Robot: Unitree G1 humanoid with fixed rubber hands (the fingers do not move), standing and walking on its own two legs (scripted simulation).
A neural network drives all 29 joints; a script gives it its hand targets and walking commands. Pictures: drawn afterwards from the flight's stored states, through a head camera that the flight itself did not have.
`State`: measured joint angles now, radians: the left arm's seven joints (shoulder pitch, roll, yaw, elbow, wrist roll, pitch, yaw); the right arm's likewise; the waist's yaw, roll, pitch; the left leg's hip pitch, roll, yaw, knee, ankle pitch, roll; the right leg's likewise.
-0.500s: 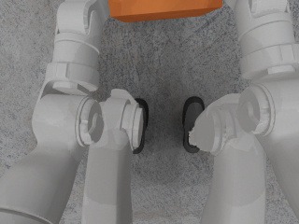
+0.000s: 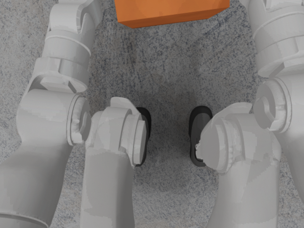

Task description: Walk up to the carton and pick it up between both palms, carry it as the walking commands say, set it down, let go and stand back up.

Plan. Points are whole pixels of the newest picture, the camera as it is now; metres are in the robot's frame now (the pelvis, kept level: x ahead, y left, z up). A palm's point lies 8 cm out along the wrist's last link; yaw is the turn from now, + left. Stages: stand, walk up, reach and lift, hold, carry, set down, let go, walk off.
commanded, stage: set down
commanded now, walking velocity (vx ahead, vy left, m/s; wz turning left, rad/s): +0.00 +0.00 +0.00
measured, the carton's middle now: out of the picture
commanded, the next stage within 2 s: none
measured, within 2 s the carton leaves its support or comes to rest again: rests again in 0.32 s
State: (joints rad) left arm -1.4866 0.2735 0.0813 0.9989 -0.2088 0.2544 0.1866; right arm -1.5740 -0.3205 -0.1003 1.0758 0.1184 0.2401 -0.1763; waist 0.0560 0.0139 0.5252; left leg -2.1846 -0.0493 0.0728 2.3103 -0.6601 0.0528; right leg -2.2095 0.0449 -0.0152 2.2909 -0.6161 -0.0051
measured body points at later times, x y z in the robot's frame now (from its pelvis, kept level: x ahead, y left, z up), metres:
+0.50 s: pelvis +0.00 -0.01 -0.02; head +0.36 +0.00 +0.23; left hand +0.53 +0.17 -0.20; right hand +0.57 -0.13 -0.19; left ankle +0.10 +0.10 -0.32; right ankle +0.11 -0.11 -0.32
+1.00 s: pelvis +0.00 -0.01 -0.02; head +0.36 +0.00 +0.23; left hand +0.54 +0.17 -0.20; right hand +0.57 -0.13 -0.20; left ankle +0.10 +0.10 -0.32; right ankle +0.11 -0.11 -0.32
